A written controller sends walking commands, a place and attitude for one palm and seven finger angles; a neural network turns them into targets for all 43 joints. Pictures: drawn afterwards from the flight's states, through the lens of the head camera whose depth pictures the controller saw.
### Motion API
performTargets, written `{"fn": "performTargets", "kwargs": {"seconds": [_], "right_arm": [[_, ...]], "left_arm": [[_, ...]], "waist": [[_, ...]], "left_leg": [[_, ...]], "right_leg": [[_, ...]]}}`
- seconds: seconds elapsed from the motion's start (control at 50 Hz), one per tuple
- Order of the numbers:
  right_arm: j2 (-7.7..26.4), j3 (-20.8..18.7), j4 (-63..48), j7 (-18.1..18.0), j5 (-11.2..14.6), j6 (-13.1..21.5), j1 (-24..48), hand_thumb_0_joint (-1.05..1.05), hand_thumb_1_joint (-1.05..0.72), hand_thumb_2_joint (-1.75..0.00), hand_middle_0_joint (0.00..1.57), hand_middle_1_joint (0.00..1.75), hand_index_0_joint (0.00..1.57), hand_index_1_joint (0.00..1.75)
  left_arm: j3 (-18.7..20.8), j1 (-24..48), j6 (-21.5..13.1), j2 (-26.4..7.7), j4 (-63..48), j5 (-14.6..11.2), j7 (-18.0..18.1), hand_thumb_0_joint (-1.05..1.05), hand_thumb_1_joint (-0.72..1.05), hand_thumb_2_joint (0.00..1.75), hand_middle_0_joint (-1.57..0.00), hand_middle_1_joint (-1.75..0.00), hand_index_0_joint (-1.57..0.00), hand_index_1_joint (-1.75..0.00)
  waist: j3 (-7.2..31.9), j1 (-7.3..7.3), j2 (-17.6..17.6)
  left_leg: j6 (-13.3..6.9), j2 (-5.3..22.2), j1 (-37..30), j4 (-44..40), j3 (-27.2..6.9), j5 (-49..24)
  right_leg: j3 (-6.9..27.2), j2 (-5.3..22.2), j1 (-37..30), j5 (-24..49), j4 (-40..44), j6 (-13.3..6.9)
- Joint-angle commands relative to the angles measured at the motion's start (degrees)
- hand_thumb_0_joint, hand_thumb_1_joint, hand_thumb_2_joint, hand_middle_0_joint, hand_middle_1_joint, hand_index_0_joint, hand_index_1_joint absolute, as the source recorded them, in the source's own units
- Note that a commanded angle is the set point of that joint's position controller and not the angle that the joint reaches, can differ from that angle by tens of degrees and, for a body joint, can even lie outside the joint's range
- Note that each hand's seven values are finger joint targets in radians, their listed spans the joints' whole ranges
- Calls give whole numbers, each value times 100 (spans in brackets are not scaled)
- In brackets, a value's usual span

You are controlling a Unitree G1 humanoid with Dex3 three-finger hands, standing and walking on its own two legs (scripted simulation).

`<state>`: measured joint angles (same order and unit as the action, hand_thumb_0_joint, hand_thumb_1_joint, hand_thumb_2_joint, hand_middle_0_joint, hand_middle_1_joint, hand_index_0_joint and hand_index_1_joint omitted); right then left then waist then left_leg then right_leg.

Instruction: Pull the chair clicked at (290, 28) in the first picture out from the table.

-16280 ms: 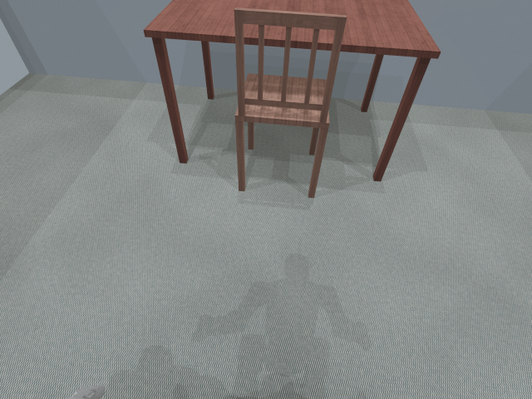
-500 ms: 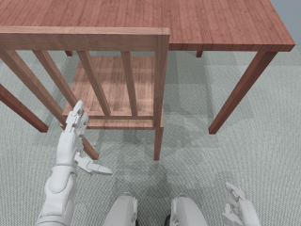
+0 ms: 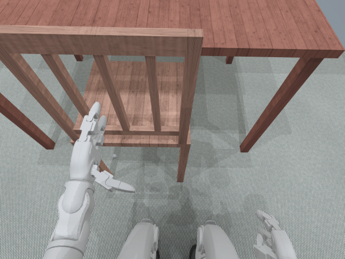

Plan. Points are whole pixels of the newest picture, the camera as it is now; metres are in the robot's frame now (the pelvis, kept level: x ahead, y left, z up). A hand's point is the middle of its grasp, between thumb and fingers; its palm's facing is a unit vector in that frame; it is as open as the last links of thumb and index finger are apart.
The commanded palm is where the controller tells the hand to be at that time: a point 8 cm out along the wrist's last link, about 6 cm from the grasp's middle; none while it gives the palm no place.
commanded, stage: aim the fingers beside a spindle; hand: left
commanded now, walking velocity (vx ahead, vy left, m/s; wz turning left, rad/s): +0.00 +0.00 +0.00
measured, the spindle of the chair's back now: (115, 98) +0.47 +0.17 +0.04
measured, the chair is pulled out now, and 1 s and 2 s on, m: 0.00 0.00 0.00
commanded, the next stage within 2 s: none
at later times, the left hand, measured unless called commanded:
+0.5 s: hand (122, 160) +0.33 +0.14 +0.00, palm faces +0.00 -1.00 -0.04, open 16.9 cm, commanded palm +0.30 +0.20 +0.03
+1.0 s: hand (107, 151) +0.33 +0.16 +0.05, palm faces +0.10 -0.99 -0.11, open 16.9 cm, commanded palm +0.30 +0.20 +0.02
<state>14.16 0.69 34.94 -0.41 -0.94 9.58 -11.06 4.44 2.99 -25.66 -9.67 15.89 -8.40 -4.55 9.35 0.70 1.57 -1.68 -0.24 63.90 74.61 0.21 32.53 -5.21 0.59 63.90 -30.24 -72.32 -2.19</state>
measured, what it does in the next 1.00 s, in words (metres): stands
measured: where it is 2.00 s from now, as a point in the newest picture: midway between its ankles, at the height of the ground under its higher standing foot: outside the picture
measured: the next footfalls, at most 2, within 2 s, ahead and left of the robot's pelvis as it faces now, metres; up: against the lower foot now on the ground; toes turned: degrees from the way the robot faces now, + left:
none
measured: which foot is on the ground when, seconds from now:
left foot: down 0.00-1.00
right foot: down 0.00-1.00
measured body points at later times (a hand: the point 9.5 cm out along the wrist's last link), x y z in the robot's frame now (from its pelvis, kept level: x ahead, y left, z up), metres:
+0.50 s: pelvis +0.00 -0.01 +0.00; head +0.12 +0.00 +0.43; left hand +0.32 +0.19 +0.01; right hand +0.18 -0.24 -0.11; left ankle +0.03 +0.10 -0.62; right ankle +0.04 -0.10 -0.62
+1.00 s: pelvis +0.00 -0.02 +0.00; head +0.11 -0.02 +0.44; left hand +0.32 +0.21 +0.06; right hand +0.17 -0.25 -0.11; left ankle +0.03 +0.10 -0.62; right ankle +0.04 -0.10 -0.62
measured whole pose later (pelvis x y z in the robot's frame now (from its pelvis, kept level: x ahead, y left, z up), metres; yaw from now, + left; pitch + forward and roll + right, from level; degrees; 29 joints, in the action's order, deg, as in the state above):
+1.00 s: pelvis +0.00 -0.02 +0.00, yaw +0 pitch +22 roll +0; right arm 14.0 0.4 35.1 0.1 -0.9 8.5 -10.5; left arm 8.4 2.4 -28.0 -11.6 16.0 -8.0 -2.6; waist 9.9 0.6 1.5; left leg -0.4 0.2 62.9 74.0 0.1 32.6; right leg -5.1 0.1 63.6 -30.8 -72.8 -3.4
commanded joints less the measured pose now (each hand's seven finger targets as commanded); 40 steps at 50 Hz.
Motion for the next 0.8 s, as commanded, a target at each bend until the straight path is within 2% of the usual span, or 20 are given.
{"fn": "performTargets", "kwargs": {"seconds": [0.0, 0.06, 0.12, 0.16, 0.2, 0.26, 0.3, 0.34, 0.38, 0.4, 0.42, 0.46, 0.5, 0.56, 0.62, 0.66, 0.68, 0.7, 0.74, 0.78], "right_arm": [[800, -338, -734, -54, 31, 184, -32, 0, -90, -90, 20, 30, 20, 30], [752, -329, -815, -51, 45, 106, 12, 0, -90, -90, 20, 30, 20, 30], [703, -330, -886, -64, 7, 129, 59, 0, -90, -90, 20, 30, 20, 30], [664, -326, -860, -43, -21, 185, 67, 0, -90, -90, 20, 30, 20, 30], [696, -335, -795, -42, -24, 223, 40, 0, -90, -90, 20, 30, 20, 30], [714, -322, -684, -44, 7, 213, 32, 0, -90, -90, 20, 30, 20, 30], [764, -318, -649, -77, 54, 192, -2, 0, -90, -90, 20, 30, 20, 30], [777, -308, -676, -102, 92, 154, 6, 0, -90, -90, 20, 30, 20, 30], [765, -314, -739, -134, 84, 141, 39, 0, -90, -90, 20, 30, 20, 30], [786, -318, -776, -155, 62, 135, 40, 0, -90, -90, 20, 30, 20, 30], [707, -311, -818, -152, 39, 148, 95, 0, -90, -90, 20, 30, 20, 30], [648, -307, -856, -119, -16, 179, 80, 0, -90, -90, 20, 30, 20, 30], [637, -301, -840, -71, -51, 198, 31, 0, -90, -90, 20, 30, 20, 30], [644, -310, -718, -20, -17, 195, 30, 0, -90, -90, 20, 30, 20, 30], [711, -307, -664, -28, 84, 176, -75, 0, -90, -90, 20, 30, 20, 30], [786, -324, -674, -70, 157, 151, -116, 0, -90, -90, 20, 30, 20, 30], [809, -341, -703, -91, 171, 142, -134, 0, -90, -90, 20, 30, 20, 30], [805, -332, -750, -113, 174, 158, -103, 0, -90, -90, 20, 30, 20, 30], [751, -357, -795, -137, 98, 203, -19, 0, -90, -90, 20, 30, 20, 30], [681, -355, -851, -112, -2, 249, 27, 0, -90, -90, 20, 30, 20, 30]], "left_arm": [[321, 433, -104, -547, -502, 69, 33, 0, -50, 30, -6, -8, -6, -8], [427, 640, -64, -615, -647, 48, 52, 0, -50, 30, -6, -8, -6, -8], [562, 996, -338, -822, -1495, 20, 164, 0, -50, 30, -6, -8, -6, -8], [352, 1020, -523, -654, -1903, -21, 202, 0, -50, 30, -6, -8, -6, -8], [249, 880, -621, -622, -1993, 5, 225, 0, -50, 30, -6, -8, -6, -8], [-163, 751, -390, -218, -1162, 57, 109, 0, -50, 30, -6, -8, -6, -8], [-146, 622, -152, -209, -468, 95, 4, 0, -50, 30, -6, -8, -6, -8], [-104, 816, 35, -229, -190, 69, -78, 0, -50, 30, -6, -8, -6, -8], [224, 1089, 39, -521, -428, 29, -68, 0, -50, 30, -6, -8, -6, -8], [604, 1155, -36, -915, -645, 44, 4, 0, -50, 30, -6, -8, -6, -8], [604, 1381, -146, -885, -1016, 8, 39, 0, -50, 30, -6, -8, -6, -8], [869, 1284, -436, -1099, -1660, -35, 172, 0, -50, 30, -6, -8, -6, -8], [895, 1121, -612, -1193, -2033, -34, 277, 0, -50, 30, -6, -8, -6, -8], [351, 653, -520, -582, -1394, -24, 163, 0, -50, 30, -6, -8, -6, -8], [-290, 365, -98, 40, -298, -28, -172, 0, -50, 30, -6, -8, -6, -8], [-311, 458, 163, 23, 50, -65, -333, 0, -50, 30, -6, -8, -6, -8], [-207, 598, 220, -95, 18, -84, -359, 0, -50, 30, -6, -8, -6, -8], [-149, 785, 207, -178, -111, -72, -346, 0, -50, 30, -6, -8, -6, -8], [219, 1338, -60, -567, -926, -50, -150, 0, -50, 30, -6, -8, -6, -8], [724, 1335, -482, -1041, -1797, -47, 163, 0, -50, 30, -6, -8, -6, -8]], "waist": [[1827, 17, -203], [1923, -16, -248], [2428, -94, 161], [2566, -29, 366], [2563, 39, 280], [1822, 266, -151], [1475, 301, -436], [1325, 270, -446], [1713, 136, -270], [1991, -7, -211], [2326, -21, 57], [2833, -182, 356], [3036, -184, 523], [2386, 90, 72], [1505, 332, -457], [1225, 346, -644], [1339, 306, -717], [1339, 263, -554], [2052, 106, -140], [2717, -136, 216]], "left_leg": [[127, -92, -1105, -1138, -338, -1394], [109, -112, -1030, -1117, -273, -1349], [127, -118, -1396, -1070, -274, -1765], [143, -104, -1685, -1032, -293, -2014], [154, -63, -1809, -1030, -375, -2166], [102, -68, -1254, -1048, -373, -1428], [69, -85, -891, -1038, -346, -961], [65, -115, -700, -1056, -301, -672], [60, -145, -754, -999, -239, -887], [71, -147, -819, -981, -232, -1094], [61, -168, -995, -931, -181, -1347], [101, -164, -1430, -943, -186, -1984], [133, -142, -1683, -954, -220, -2376], [100, -97, -1414, -987, -248, -2038], [62, -96, -864, -1016, -246, -1288], [56, -100, -664, -1045, -250, -898], [49, -116, -629, -1024, -239, -833], [47, -127, -674, -1011, -226, -863], [57, -142, -1016, -956, -223, -1283], [82, -161, -1404, -922, -200, -1897]], "right_leg": [[273, -211, -1318, 1104, 917, 38], [345, -187, -1475, 1135, 937, 53], [387, -193, -1632, 1478, 849, 39], [367, -204, -1599, 1662, 827, 44], [309, -230, -1488, 1696, 795, 41], [308, -214, -1309, 1196, 967, 84], [362, -207, -1180, 785, 1088, 91], [417, -162, -1149, 475, 1170, 94], [514, -139, -1394, 690, 1123, 81], [524, -151, -1551, 877, 1020, 57], [586, -136, -1712, 1183, 988, 71], [549, -156, -1988, 1832, 837, 52], [494, -192, -2046, 2133, 773, 44], [417, -213, -1835, 1910, 892, 78], [401, -186, -1492, 1284, 1112, 113], [444, -162, -1355, 855, 1246, 118], [496, -135, -1410, 756, 1271, 122], [510, -134, -1364, 756, 1246, 100], [528, -120, -1556, 1150, 1041, 75], [576, -139, -1909, 1750, 875, 63]]}}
